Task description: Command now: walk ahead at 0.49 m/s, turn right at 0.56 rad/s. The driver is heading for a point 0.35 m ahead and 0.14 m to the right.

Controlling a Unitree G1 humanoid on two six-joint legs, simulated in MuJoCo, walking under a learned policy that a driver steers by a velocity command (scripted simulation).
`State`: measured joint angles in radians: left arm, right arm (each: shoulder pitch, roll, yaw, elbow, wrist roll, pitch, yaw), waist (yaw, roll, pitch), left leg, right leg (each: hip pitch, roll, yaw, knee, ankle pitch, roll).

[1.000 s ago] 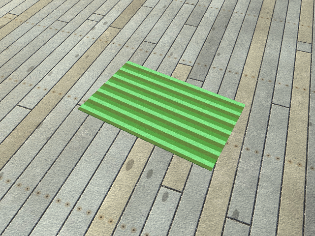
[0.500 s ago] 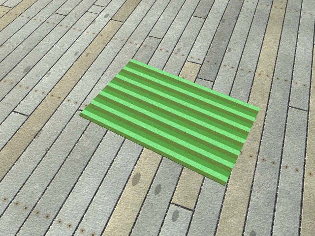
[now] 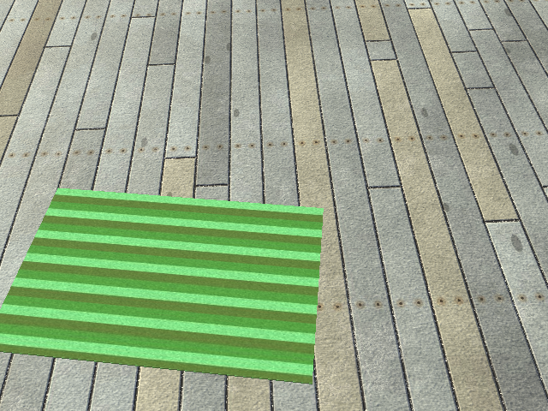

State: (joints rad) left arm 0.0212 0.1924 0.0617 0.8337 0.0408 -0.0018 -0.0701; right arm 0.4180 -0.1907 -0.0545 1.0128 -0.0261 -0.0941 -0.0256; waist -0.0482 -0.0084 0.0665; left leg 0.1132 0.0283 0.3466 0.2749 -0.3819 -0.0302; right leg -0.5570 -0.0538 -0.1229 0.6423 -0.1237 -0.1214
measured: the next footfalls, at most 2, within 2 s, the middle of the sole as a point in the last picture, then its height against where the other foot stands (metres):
right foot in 0.04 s outside the picture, level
left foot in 0.56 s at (276, 409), level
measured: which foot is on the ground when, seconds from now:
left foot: down 0.00-0.06, up 0.08-0.54, down 0.56-1.00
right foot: up 0.00-0.02, down 0.04-0.58, up 0.60-0.90, down 0.92-1.00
